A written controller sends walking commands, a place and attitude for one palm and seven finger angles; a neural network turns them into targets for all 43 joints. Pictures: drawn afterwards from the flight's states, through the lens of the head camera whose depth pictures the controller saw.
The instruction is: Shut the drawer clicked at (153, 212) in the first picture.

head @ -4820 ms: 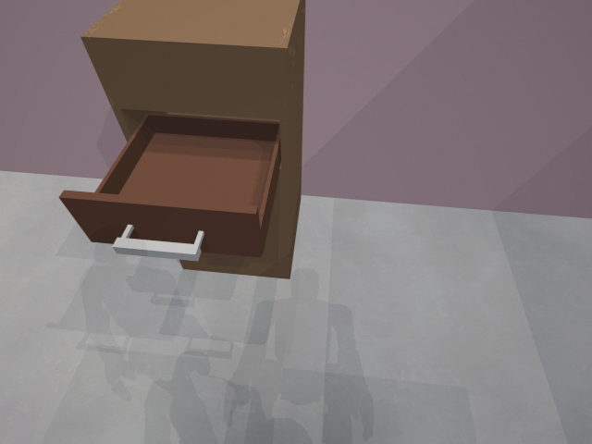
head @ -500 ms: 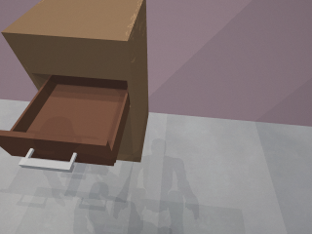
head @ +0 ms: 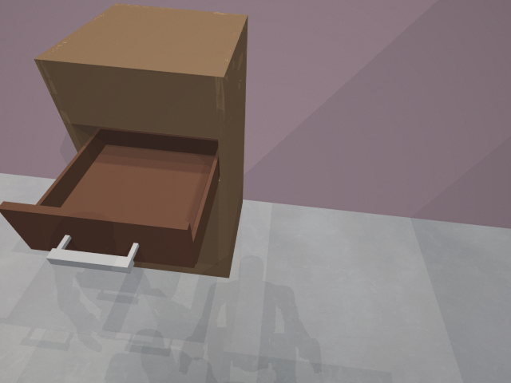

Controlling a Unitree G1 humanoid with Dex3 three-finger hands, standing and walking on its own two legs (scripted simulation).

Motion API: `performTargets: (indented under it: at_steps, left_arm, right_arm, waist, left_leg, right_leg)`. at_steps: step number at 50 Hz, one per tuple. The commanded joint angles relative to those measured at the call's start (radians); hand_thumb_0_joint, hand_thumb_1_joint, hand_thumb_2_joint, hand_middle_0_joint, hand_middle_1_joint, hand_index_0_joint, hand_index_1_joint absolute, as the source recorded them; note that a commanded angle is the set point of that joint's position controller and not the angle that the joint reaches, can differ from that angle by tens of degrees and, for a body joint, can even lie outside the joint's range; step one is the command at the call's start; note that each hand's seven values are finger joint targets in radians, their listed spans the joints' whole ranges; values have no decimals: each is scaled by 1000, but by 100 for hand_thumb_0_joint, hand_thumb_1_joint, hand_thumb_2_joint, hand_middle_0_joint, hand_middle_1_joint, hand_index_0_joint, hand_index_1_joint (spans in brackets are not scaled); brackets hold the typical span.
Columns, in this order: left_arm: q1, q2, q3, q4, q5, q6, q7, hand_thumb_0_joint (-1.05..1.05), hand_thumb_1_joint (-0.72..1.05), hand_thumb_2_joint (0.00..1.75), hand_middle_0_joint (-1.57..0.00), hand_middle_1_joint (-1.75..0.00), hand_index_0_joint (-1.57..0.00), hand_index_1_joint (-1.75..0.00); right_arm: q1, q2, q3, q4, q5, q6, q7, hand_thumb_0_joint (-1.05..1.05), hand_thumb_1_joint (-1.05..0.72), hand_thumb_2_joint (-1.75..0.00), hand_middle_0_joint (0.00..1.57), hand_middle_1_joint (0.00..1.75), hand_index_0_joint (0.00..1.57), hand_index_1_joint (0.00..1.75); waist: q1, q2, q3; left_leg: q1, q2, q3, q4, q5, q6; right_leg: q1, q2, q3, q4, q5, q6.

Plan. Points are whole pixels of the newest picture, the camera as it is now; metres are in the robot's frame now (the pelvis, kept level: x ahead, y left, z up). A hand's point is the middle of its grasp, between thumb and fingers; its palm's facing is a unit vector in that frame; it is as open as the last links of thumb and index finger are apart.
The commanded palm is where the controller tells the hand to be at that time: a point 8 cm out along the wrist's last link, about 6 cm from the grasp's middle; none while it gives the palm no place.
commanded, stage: come to a stop and stand still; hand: left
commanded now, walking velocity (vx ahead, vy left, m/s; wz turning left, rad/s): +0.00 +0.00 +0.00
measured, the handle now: (95, 252) +0.38 +0.35 -0.09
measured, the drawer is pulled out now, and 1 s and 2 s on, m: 0.30 0.30 0.30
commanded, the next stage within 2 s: look again from close up in 0.48 s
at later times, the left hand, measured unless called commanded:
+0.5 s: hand out of the picture -0.09 +0.17 -0.17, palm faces +0.05 -0.99 -0.16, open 7.4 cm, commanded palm none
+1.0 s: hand out of the picture -0.05 +0.17 -0.17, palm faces +0.03 -0.99 -0.15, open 7.4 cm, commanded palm none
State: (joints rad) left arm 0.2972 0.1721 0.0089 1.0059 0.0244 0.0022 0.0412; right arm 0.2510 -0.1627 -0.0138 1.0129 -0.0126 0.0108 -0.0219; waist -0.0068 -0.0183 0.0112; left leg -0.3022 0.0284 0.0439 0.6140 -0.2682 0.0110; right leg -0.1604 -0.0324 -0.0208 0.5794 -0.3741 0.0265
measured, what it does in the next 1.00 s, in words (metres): stands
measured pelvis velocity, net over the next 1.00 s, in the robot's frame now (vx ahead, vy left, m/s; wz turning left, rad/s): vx -0.03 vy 0.00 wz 0.01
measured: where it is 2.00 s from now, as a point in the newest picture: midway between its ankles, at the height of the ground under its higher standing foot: outside the picture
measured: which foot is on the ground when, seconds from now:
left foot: down 0.00-1.00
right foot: down 0.00-1.00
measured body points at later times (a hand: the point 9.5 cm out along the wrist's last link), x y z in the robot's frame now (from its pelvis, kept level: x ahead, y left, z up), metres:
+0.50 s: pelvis -0.04 +0.01 +0.01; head -0.04 +0.02 +0.46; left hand -0.10 +0.23 -0.16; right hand -0.03 -0.22 -0.14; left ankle +0.04 +0.11 -0.73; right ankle -0.04 -0.14 -0.73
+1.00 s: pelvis -0.03 +0.00 +0.01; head -0.03 +0.02 +0.46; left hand -0.05 +0.22 -0.16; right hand -0.03 -0.22 -0.14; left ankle +0.04 +0.11 -0.73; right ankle -0.04 -0.14 -0.73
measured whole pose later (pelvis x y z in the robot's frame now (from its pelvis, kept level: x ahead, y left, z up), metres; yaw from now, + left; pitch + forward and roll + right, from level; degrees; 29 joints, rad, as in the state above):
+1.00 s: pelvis -0.03 +0.00 +0.01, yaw +0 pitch -1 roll -1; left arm 0.36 0.15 0.00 1.08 0.02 -0.02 0.03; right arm 0.29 -0.14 -0.01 1.10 -0.01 0.00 -0.01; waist 0.00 -0.03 0.01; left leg -0.32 0.02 0.04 0.49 -0.15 0.02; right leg -0.20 -0.03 -0.02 0.49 -0.27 0.03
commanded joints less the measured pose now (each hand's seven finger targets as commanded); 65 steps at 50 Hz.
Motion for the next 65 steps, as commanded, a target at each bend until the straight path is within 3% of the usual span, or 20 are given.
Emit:
performTargets:
  at_steps: [1,3,5,13,19,23,29,38,44,51,54,60,63,65]
  left_arm:
    - [67,108,20,-46,-2,-1,0,0,90,90,-20,-30,-20,-30]
    - [83,107,18,-44,-2,-2,-2,0,90,90,-20,-30,-20,-30]
    - [96,103,18,-40,-1,-3,-4,0,90,90,-20,-30,-20,-30]
    - [156,89,14,-5,0,-7,-9,0,90,90,-20,-30,-20,-30]
    - [172,86,7,23,-2,-18,-8,0,90,90,-20,-30,-20,-30]
    - [186,78,6,41,-3,-20,-6,0,90,90,-20,-30,-20,-30]
    - [200,65,1,59,-2,-21,-4,0,90,90,-20,-30,-20,-30]
    - [187,64,3,61,-3,-24,-5,0,90,90,-20,-30,-20,-30]
    - [164,72,4,55,-4,-28,-5,0,90,90,-20,-30,-20,-30]
    - [145,78,8,51,-5,-26,-7,0,90,90,-20,-30,-20,-30]
    - [141,85,9,50,-4,-28,-8,0,90,90,-20,-30,-20,-30]
    - [120,97,10,47,-5,-31,-9,0,90,90,-20,-30,-20,-30]
    - [122,94,11,51,-4,-28,-9,0,90,90,-20,-30,-20,-30]
    - [132,97,16,50,-2,-20,-7,0,90,90,-20,-30,-20,-30]
  right_arm:
    - [26,-125,-24,-62,-8,-18,1,0,-90,-90,20,30,20,30]
    - [25,-129,-24,-62,-8,-16,3,0,-90,-90,20,30,20,30]
    - [36,-136,-27,-60,-8,-19,3,0,-90,-90,20,30,20,30]
    - [53,-142,-28,-35,-4,-19,5,0,-90,-90,20,30,20,30]
    - [77,-119,-22,-2,0,-21,5,0,-90,-90,20,30,20,30]
    - [80,-114,-21,15,1,-22,4,0,-90,-90,20,30,20,30]
    - [83,-100,-20,33,2,-21,4,0,-90,-90,20,30,20,30]
    - [82,-96,-19,41,0,-23,3,0,-90,-90,20,30,20,30]
    - [78,-95,-18,45,3,-30,2,0,-90,-90,20,30,20,30]
    - [68,-108,-20,45,1,-31,1,0,-90,-90,20,30,20,30]
    - [65,-110,-21,45,2,-33,1,0,-90,-90,20,30,20,30]
    - [54,-125,-22,45,3,-38,1,0,-90,-90,20,30,20,30]
    - [56,-113,-17,48,1,-32,5,0,-90,-90,20,30,20,30]
    - [60,-96,-15,39,-1,-22,9,0,-90,-90,20,30,20,30]
  waist:
    - [7,54,118]
    - [12,32,120]
    - [13,52,87]
    - [22,74,82]
    - [11,20,63]
    - [11,40,83]
    - [14,5,90]
    - [14,40,89]
    - [16,6,75]
    - [16,49,77]
    - [17,18,59]
    - [16,23,40]
    - [19,32,45]
    - [22,-1,72]
  left_leg:
    - [-64,64,-123,-214,-141,36]
    - [-79,64,-136,-240,-203,35]
    - [-65,73,-149,-261,-217,39]
    - [-89,83,-174,-321,-276,41]
    - [-18,67,-138,-268,-153,32]
    - [-24,69,-143,-278,-162,30]
    - [-17,70,-136,-275,-142,26]
    - [-15,67,-127,-271,-121,22]
    - [2,68,-113,-251,-36,22]
    - [2,73,-126,-272,-63,23]
    - [17,78,-122,-267,-26,25]
    - [46,79,-110,-254,46,25]
    - [32,61,-92,-240,0,18]
    - [4,37,-64,-198,-32,12]
  right_leg:
    - [-144,-29,46,-149,-55,-59]
    - [-147,-28,47,-158,-80,-59]
    - [-135,-26,37,-153,-68,-56]
    - [-118,-23,25,-161,-50,-50]
    - [-154,-48,56,-211,-50,-56]
    - [-169,-47,60,-215,-52,-56]
    - [-174,-47,60,-224,-49,-52]
    - [-174,-50,66,-222,-30,-55]
    - [-142,-54,69,-225,36,-56]
    - [-135,-52,61,-219,41,-55]
    - [-116,-54,59,-218,78,-56]
    - [-104,-61,62,-218,118,-54]
    - [-101,-73,75,-228,60,-58]
    - [-115,-97,100,-241,-16,-70]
